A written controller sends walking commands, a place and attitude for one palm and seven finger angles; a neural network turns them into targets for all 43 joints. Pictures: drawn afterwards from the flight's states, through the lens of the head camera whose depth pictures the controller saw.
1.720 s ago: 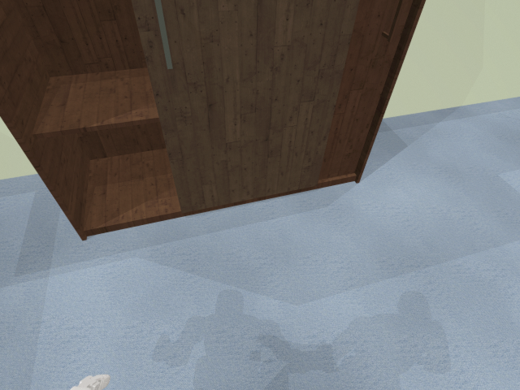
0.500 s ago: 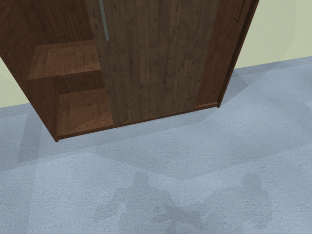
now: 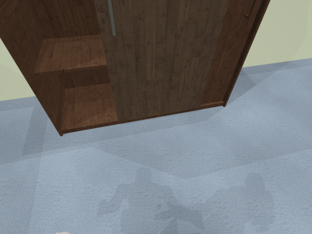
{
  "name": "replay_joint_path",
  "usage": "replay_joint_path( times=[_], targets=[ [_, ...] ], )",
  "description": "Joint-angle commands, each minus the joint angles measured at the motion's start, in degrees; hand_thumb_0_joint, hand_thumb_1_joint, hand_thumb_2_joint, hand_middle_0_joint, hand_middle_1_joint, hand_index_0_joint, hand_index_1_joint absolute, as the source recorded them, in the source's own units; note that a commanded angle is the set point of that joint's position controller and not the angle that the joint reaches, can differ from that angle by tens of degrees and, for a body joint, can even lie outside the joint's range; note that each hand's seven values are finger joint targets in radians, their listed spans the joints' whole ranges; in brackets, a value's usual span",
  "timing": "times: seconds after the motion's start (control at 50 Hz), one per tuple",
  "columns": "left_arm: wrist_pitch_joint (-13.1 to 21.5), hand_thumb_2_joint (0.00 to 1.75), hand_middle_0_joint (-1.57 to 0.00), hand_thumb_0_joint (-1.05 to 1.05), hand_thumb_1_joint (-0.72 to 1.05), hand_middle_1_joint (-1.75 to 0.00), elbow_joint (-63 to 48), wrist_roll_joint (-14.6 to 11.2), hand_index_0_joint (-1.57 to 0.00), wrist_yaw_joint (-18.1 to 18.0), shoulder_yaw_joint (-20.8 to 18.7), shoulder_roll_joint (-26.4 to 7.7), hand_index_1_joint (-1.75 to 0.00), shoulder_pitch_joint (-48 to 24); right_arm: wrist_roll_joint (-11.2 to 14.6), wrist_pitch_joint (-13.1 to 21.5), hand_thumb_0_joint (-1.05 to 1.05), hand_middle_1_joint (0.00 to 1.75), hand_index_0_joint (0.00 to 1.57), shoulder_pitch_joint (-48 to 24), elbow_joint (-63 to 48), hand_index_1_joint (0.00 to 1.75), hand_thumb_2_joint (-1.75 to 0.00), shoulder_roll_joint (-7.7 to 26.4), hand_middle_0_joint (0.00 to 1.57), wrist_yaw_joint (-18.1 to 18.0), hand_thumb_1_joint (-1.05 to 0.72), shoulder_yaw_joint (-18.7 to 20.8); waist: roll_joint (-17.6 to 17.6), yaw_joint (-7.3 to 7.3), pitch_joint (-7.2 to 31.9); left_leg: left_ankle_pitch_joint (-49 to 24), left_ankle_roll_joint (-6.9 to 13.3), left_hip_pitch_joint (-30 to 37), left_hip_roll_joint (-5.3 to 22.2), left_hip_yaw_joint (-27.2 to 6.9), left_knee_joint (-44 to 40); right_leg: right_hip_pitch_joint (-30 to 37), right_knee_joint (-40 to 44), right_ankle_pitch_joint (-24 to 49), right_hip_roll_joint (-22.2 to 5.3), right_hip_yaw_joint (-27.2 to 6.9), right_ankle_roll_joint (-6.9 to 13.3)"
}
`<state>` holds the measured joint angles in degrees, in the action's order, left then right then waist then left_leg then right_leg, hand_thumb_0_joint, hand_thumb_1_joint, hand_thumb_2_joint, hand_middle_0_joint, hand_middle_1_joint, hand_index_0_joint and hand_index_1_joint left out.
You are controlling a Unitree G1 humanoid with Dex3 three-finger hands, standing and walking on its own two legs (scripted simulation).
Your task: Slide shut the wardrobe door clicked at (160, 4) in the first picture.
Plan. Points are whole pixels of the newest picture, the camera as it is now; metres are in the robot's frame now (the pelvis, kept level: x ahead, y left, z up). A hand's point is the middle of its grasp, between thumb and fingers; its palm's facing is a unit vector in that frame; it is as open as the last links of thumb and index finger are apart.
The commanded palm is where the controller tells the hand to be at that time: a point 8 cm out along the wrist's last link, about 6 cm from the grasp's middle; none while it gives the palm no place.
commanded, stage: walk to a spot facing it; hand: right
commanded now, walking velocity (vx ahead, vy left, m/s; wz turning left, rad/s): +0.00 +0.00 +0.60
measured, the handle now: (110, 8) +1.03 +0.26 +0.14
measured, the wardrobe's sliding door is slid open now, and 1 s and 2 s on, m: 0.45 0.45 0.45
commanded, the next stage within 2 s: turn to face it in 1.62 s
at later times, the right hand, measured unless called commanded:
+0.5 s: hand out of the picture +0.05 -0.15 -0.15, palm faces -0.19 +0.96 -0.22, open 7.4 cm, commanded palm none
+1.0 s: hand (201, 167) +0.39 -0.16 -0.17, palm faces -0.47 +0.86 -0.19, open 7.4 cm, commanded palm none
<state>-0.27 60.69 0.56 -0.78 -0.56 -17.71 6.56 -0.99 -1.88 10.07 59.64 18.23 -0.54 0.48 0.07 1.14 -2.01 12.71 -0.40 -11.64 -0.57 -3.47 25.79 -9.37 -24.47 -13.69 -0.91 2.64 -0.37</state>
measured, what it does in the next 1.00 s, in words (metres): walks ahead, turning left: right foot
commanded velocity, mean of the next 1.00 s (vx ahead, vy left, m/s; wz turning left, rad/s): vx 0.22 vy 0.00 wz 0.57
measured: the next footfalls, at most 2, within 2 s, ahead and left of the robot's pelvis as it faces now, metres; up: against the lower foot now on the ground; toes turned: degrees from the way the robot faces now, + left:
right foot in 0.76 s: +0.25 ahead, -0.06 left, +0.00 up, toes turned +21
left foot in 1.32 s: +0.33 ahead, +0.16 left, +0.00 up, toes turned +51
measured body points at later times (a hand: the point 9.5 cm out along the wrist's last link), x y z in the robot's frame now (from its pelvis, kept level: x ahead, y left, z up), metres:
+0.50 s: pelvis +0.03 +0.04 +0.01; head +0.05 +0.06 +0.46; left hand +0.05 +0.32 -0.14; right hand +0.06 -0.20 -0.13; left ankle +0.00 +0.11 -0.74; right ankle +0.09 -0.12 -0.66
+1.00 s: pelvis +0.23 +0.00 +0.00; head +0.26 -0.03 +0.45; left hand +0.12 +0.22 -0.12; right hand +0.41 -0.20 -0.16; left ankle +0.15 +0.13 -0.63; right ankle +0.22 -0.08 -0.74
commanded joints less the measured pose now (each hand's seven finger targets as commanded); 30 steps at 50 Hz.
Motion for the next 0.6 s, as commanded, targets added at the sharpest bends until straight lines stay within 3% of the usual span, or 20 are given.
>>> replay_joint_path(
  times=[0.0,0.02,0.06,0.08,0.1,0.12,0.14,0.16,0.18,0.2,0.22,0.24,0.26,0.28,0.32,0.4,0.52,0.56,0.58],
  targets=[
    [-0.2,0.9,-0.2,0.0,0.9,-0.3,-4.7,0.1,-0.2,-1.0,-3.0,-8.7,-0.3,2.7,0.0,-0.2,0.0,0.3,0.2,0.7,-5.7,0.3,-0.9,6.3,0.2,0.2,-0.9,2.1,-2.7,-1.65,1.8,-10.7,0.9,-8.0,2.8,-3.2,5.1,2.9,2.0,7.6,-10.8,-5.7,2.6],
    [-0.2,0.9,-0.2,0.0,0.9,-0.3,-5.4,0.2,-0.2,-1.1,-3.4,-9.2,-0.3,2.6,0.0,-0.3,0.0,0.3,0.2,0.9,-6.4,0.3,-0.9,5.7,0.2,0.4,-0.9,2.3,-5.0,-1.63,1.9,-8.0,0.5,-9.4,1.6,-2.0,9.0,2.8,3.0,8.0,-12.7,-6.8,3.8],
    [0.1,0.9,-0.2,0.0,0.9,-0.3,-6.5,0.1,-0.2,-1.0,-4.1,-9.5,-0.3,2.1,0.0,-0.8,0.0,0.3,0.2,1.8,-7.5,0.3,-0.9,4.3,0.2,0.6,-0.9,2.7,-10.5,-1.2,1.8,10.5,-0.5,-11.8,0.1,1.6,21.5,1.7,5.2,13.9,-18.8,-9.0,8.4],
    [0.2,0.9,-0.2,0.0,0.9,-0.3,-7.2,0.2,-0.2,-1.0,-4.2,-9.0,-0.3,1.2,0.0,-0.9,0.0,0.3,0.2,2.5,-8.1,0.3,-0.9,3.6,0.2,0.7,-0.9,3.0,-10.8,-0.79,2.0,15.5,-0.7,-12.3,1.0,1.7,25.5,1.1,5.1,17.0,-20.6,-8.9,10.1],
    [0.2,0.9,-0.2,0.0,0.9,-0.3,-8.0,0.3,-0.2,-1.1,-4.3,-8.6,-0.3,0.5,0.0,-1.0,0.0,0.3,0.2,2.9,-8.5,0.3,-0.9,3.4,0.2,0.8,-0.9,3.3,-10.7,-0.44,1.6,16.7,-0.5,-10.9,2.6,1.0,26.0,-1.0,4.3,18.2,-21.2,-7.5,10.4],
    [0.3,0.9,-0.2,0.0,0.9,-0.3,-8.5,0.6,-0.2,-1.0,-4.4,-8.5,-0.3,-0.6,0.0,-0.8,0.0,0.3,0.2,5.0,-8.5,0.3,-0.9,2.6,0.2,1.2,-0.9,3.5,-9.8,0.88,2.8,16.3,-0.1,-8.1,3.4,1.8,22.2,-1.5,2.3,14.9,-20.5,-5.0,9.1],
    [0.1,0.9,-0.2,0.0,0.9,-0.3,-8.7,0.7,-0.2,-0.8,-4.5,-8.5,-0.3,-1.8,-0.1,-0.5,0.0,0.3,0.2,8.2,-7.8,0.3,-0.9,2.0,0.2,1.6,-0.9,3.7,-8.5,2.42,3.8,12.8,0.0,-2.5,3.3,3.1,16.2,-4.2,-1.2,6.6,-19.1,-2.6,6.9],
    [-0.3,0.9,-0.2,0.0,0.9,-0.3,-9.2,0.5,-0.2,-0.4,-4.4,-8.1,-0.3,-3.1,-0.5,0.0,0.0,0.3,0.2,13.3,-6.4,0.3,-0.9,2.8,0.2,1.8,-0.9,4.1,-2.5,5.17,5.2,6.3,0.1,5.4,2.4,3.4,7.5,-10.2,-9.9,-6.0,-15.4,0.5,3.7],
    [-1.0,0.9,-0.2,0.0,0.9,-0.3,-10.4,0.1,-0.2,0.1,-3.7,-3.6,-0.3,-2.5,-1.2,0.9,0.0,0.3,0.2,16.4,-5.8,0.3,-0.9,7.7,0.2,1.3,-0.9,5.0,16.1,6.41,2.2,14.1,2.6,7.7,11.3,-14.9,-8.1,-21.9,-28.5,-20.2,-5.6,7.0,-1.3],
    [-0.9,0.9,-0.2,0.0,0.9,-0.3,-13.0,0.5,-0.2,0.4,-3.1,-1.4,-0.3,-4.1,-0.7,1.3,0.0,0.3,0.2,16.5,-6.6,0.3,-0.9,11.3,0.2,0.4,-0.9,5.3,24.4,5.8,-2.5,17.4,7.2,2.6,20.5,-37.0,-18.6,-31.8,-40.8,-23.8,0.0,2.0,-2.6],
    [-0.7,0.9,-0.2,0.0,0.9,-0.3,-13.3,0.6,-0.2,0.6,-3.8,-3.8,-0.3,-4.4,-0.2,1.3,0.0,0.3,0.2,14.5,-7.9,0.3,-0.9,9.9,0.2,-0.3,-0.9,5.5,15.9,4.24,-4.6,25.6,9.3,0.2,19.9,-33.7,-20.5,-31.3,-42.0,-16.5,-2.9,-4.3,-1.6],
    [-0.3,0.9,-0.2,0.0,0.9,-0.3,-12.7,0.5,-0.2,1.1,-4.0,-4.1,-0.3,-3.9,-0.2,1.9,0.0,0.3,0.2,11.4,-8.7,0.3,-0.9,8.4,0.2,-0.2,-0.9,5.6,13.0,2.67,-5.0,29.7,9.8,-1.5,17.4,-32.4,-20.4,-30.8,-42.0,-11.7,-4.4,-4.0,-1.3],
    [0.3,0.9,-0.2,0.0,0.9,-0.3,-11.6,0.7,-0.2,1.3,-4.1,-4.1,-0.3,-3.1,-0.1,2.4,0.0,0.3,0.2,9.9,-9.0,0.3,-0.9,7.0,0.2,-0.1,-0.9,5.2,9.6,1.72,-4.2,27.7,9.7,-1.9,15.8,-31.0,-18.6,-29.6,-42.3,-8.9,-4.9,-3.7,-1.6],
    [0.6,0.9,-0.2,0.0,0.9,-0.3,-11.0,0.9,-0.2,1.4,-4.2,-3.9,-0.3,-2.2,-0.1,3.1,0.0,0.3,0.2,9.3,-9.2,0.3,-0.9,5.1,0.2,0.0,-0.9,4.7,6.5,1.05,-3.2,22.8,9.9,-1.7,14.2,-27.3,-17.3,-28.0,-41.5,-5.2,-5.2,-4.1,-2.0],
    [0.7,0.9,-0.2,0.0,0.9,-0.3,-10.2,1.0,-0.2,1.6,-4.2,-2.2,-0.3,-0.5,0.0,4.1,0.0,0.3,0.2,10.7,-8.5,0.3,-0.9,3.9,0.2,0.3,-0.9,4.5,4.2,0.23,-1.2,16.0,9.9,-0.4,11.8,-22.4,-16.0,-26.6,-39.7,-1.5,-4.8,-3.3,-2.6],
    [1.2,0.9,-0.2,0.0,0.9,-0.3,-10.6,1.0,-0.2,1.7,-4.2,-0.4,-0.3,0.6,0.0,5.0,0.0,0.3,0.2,14.3,-7.0,0.3,-0.9,2.9,0.2,0.5,-0.9,4.7,5.9,0.44,1.0,9.1,9.8,5.1,9.7,-18.7,-14.8,-29.1,-37.0,2.1,-4.4,-2.5,-3.4],
    [2.1,0.9,-0.2,0.0,0.9,-0.3,-13.3,0.9,-0.2,1.6,-3.9,0.5,-0.3,-4.0,-0.5,5.3,0.0,0.3,0.2,18.1,-5.4,0.3,-0.9,1.8,0.2,0.3,-0.9,4.6,7.3,2.44,-0.1,5.2,11.7,9.1,10.4,-22.0,-14.1,-31.7,-29.4,0.4,-4.3,-2.4,-3.7],
    [2.5,0.9,-0.2,0.0,0.9,-0.3,-14.0,0.7,-0.2,1.6,-3.8,0.7,-0.3,-5.2,-0.8,5.2,0.0,0.3,0.2,18.7,-5.3,0.3,-0.9,2.0,0.2,0.0,-0.9,4.6,8.6,3.18,0.1,3.2,12.2,9.9,10.9,-23.0,-13.3,-30.3,-25.5,-1.4,-3.9,-2.3,-3.4],
    [2.7,0.9,-0.2,0.0,0.9,-0.3,-14.4,0.6,-0.2,1.6,-3.7,0.7,-0.3,-5.9,-0.8,5.1,0.0,0.3,0.2,18.4,-5.3,0.3,-0.9,2.1,0.2,-0.1,-0.9,4.6,7.6,3.26,0.1,1.4,12.4,9.8,11.0,-23.3,-12.6,-28.7,-23.0,-2.5,-3.4,-2.4,-3.2]
  ],
)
